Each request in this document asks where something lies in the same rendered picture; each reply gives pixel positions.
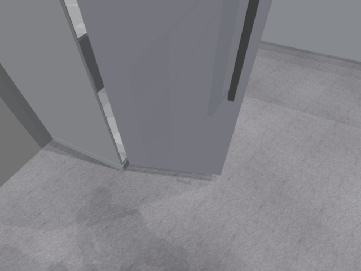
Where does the fridge door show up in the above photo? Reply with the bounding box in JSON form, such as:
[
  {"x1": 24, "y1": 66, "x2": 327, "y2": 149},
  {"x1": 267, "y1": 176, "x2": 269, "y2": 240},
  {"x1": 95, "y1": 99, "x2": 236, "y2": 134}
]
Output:
[{"x1": 77, "y1": 0, "x2": 272, "y2": 175}]

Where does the handle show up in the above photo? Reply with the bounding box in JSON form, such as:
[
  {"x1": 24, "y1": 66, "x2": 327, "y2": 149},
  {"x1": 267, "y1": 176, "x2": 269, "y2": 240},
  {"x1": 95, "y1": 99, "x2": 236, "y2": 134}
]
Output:
[{"x1": 228, "y1": 0, "x2": 259, "y2": 101}]

